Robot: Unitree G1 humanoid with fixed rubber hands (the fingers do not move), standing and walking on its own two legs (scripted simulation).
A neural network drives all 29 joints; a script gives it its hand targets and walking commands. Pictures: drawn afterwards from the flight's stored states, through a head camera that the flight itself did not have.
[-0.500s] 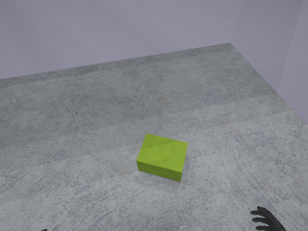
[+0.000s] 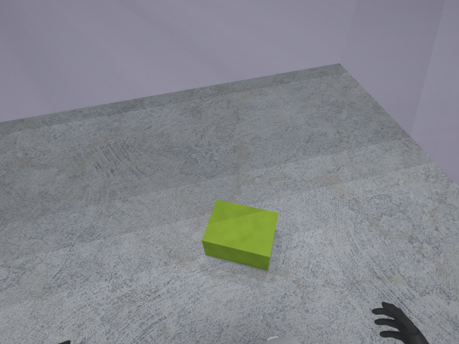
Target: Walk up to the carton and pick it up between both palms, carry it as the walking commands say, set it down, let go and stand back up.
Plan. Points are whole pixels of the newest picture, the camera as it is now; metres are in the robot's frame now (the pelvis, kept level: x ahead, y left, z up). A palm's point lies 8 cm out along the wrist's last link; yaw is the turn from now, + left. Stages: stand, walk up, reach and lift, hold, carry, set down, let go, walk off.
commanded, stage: walk up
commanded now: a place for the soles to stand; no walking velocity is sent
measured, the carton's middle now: (241, 234) +0.64 -0.02 -0.67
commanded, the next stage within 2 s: none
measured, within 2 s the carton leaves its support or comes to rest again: neither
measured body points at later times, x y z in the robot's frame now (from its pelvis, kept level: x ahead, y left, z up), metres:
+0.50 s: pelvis +0.00 +0.01 +0.00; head +0.02 -0.01 +0.45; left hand +0.10 +0.33 -0.08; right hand +0.13 -0.30 -0.10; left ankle +0.00 +0.13 -0.71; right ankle +0.03 -0.11 -0.71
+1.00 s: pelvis +0.00 +0.02 +0.00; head +0.02 +0.00 +0.45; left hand +0.11 +0.34 -0.08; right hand +0.12 -0.29 -0.09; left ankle +0.00 +0.13 -0.71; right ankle +0.03 -0.11 -0.71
